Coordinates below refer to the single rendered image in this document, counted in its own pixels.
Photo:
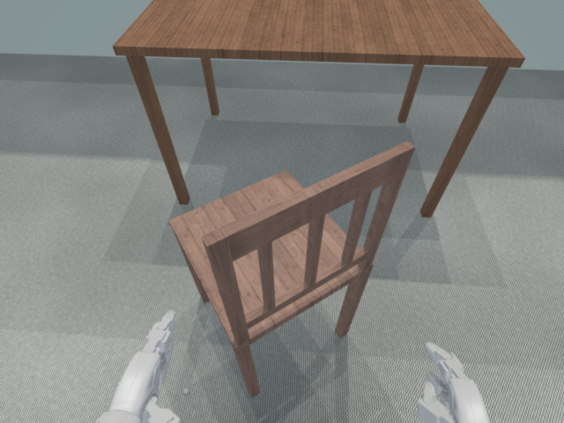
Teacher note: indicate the right robot hand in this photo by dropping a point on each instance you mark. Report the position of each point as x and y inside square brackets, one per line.
[460, 399]

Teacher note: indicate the left robot hand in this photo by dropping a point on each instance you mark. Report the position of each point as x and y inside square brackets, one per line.
[144, 374]

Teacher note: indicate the chair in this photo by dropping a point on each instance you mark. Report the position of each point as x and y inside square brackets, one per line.
[266, 253]

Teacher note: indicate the table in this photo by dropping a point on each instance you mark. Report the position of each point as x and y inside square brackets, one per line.
[418, 32]

